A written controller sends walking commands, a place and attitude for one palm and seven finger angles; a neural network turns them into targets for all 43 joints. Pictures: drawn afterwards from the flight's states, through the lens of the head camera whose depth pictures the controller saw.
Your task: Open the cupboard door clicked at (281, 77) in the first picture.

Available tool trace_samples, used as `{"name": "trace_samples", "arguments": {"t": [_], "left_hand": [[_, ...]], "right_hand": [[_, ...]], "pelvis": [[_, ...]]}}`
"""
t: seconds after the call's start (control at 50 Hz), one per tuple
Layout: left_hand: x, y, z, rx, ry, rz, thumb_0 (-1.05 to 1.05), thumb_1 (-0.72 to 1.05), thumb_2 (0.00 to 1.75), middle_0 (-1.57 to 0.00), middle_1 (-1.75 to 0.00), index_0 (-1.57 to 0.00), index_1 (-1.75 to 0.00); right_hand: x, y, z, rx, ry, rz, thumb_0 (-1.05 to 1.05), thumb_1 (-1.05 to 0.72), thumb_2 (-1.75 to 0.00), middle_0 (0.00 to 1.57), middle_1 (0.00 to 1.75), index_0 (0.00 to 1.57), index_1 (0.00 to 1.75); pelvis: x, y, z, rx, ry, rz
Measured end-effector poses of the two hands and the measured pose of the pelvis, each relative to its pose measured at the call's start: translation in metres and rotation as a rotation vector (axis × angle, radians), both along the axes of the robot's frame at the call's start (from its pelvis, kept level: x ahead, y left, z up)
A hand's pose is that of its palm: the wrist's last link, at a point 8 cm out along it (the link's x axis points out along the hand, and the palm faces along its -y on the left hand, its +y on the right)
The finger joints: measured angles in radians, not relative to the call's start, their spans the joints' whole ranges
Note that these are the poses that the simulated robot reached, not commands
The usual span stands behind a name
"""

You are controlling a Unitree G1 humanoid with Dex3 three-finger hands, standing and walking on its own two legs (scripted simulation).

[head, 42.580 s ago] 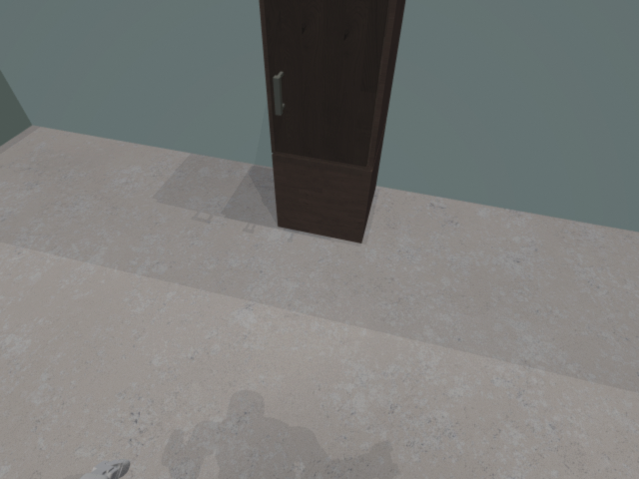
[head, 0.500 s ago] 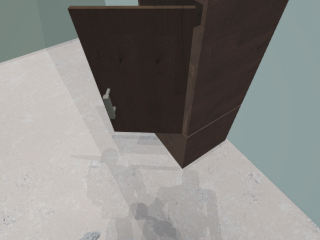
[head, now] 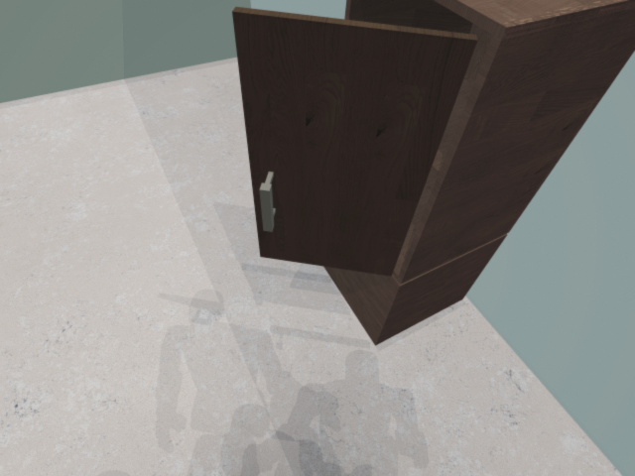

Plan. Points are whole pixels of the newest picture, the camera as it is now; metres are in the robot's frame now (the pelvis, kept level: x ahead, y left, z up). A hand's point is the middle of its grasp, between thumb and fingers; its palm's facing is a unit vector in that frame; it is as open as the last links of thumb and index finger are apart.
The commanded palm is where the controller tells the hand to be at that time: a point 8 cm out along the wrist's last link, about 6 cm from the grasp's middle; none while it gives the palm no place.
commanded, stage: come to a stop and stand still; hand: left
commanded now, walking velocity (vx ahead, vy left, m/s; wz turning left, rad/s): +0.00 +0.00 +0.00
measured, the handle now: (269, 202) +0.62 +0.16 -0.11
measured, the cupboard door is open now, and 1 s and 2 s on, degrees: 53 53 53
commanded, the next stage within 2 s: look again from close up in 0.32 s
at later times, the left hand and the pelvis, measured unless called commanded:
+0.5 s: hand out of the picture +0.02 +0.17 -0.18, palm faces -0.04 -0.97 -0.23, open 7.3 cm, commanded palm none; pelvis -0.01 -0.01 -0.01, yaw -1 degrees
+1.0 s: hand out of the picture +0.02 +0.16 -0.18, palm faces -0.03 -0.98 -0.21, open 7.4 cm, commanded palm none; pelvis +0.01 -0.02 +0.00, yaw -2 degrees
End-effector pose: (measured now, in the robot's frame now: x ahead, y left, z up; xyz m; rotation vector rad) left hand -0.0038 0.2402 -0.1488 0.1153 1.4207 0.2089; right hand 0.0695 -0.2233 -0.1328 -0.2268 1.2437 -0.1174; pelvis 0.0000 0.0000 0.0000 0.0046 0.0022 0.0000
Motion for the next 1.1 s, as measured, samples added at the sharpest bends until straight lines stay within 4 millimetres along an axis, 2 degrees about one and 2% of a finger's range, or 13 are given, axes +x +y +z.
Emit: {"name": "trace_samples", "arguments": {"t": [0.14, 0.3, 0.38, 0.48, 0.64, 0.9, 1.1], "left_hand": [[-0.011, -0.014, 0.006, 0.009, 0.028, -0.047, 0.0, 0.91, 0.9, -0.2, -0.3, -0.2, -0.3], [0.002, -0.034, 0.002, -0.004, -0.049, -0.092, 0.0, 0.91, 0.9, -0.2, -0.3, -0.2, -0.3], [0.009, -0.032, 0.0, 0.004, -0.07, -0.121, 0.01, 0.92, 0.9, -0.21, -0.3, -0.2, -0.3], [0.016, -0.025, 0.005, 0.028, -0.087, -0.132, 0.01, 0.92, 0.9, -0.21, -0.3, -0.2, -0.3], [0.024, -0.022, 0.007, 0.041, -0.089, -0.134, 0.0, 0.91, 0.9, -0.2, -0.3, -0.2, -0.3], [0.022, -0.032, 0.001, 0.007, -0.054, -0.122, 0.0, 0.9, 0.9, -0.2, -0.3, -0.2, -0.3], [0.027, -0.028, 0.0, 0.013, -0.051, -0.12, 0.0, 0.9, 0.9, -0.2, -0.3, -0.2, -0.3]], "right_hand": [[-0.026, -0.007, -0.014, 0.043, 0.032, -0.076, 0.0, -0.93, -0.9, 0.21, 0.3, 0.21, 0.3], [-0.07, -0.023, -0.012, 0.026, 0.096, -0.107, 0.0, -0.92, -0.9, 0.2, 0.3, 0.2, 0.3], [-0.084, -0.026, -0.015, 0.025, 0.107, -0.108, 0.0, -0.92, -0.9, 0.2, 0.3, 0.2, 0.3], [-0.093, -0.019, -0.021, 0.051, 0.127, -0.108, 0.0, -0.91, -0.9, 0.2, 0.3, 0.2, 0.3], [-0.083, -0.01, -0.023, 0.077, 0.12, -0.097, 0.01, -0.92, -0.9, 0.2, 0.3, 0.2, 0.3], [-0.045, -0.033, -0.013, 0.016, 0.065, -0.083, 0.01, -0.92, -0.9, 0.2, 0.3, 0.2, 0.3], [-0.018, -0.046, -0.006, -0.016, 0.018, -0.069, 0.0, -0.91, -0.9, 0.2, 0.3, 0.2, 0.3]], "pelvis": [[-0.006, -0.005, -0.002, 0.01, 0.0, -0.015], [-0.009, -0.012, -0.002, -0.008, -0.016, -0.015], [-0.011, -0.013, -0.006, -0.012, -0.015, -0.011], [-0.01, -0.013, -0.007, -0.004, -0.017, -0.017], [-0.006, -0.016, -0.006, 0.007, -0.014, -0.026], [0.003, -0.022, -0.005, 0.009, -0.004, -0.036], [0.009, -0.024, -0.004, 0.007, -0.004, -0.038]]}}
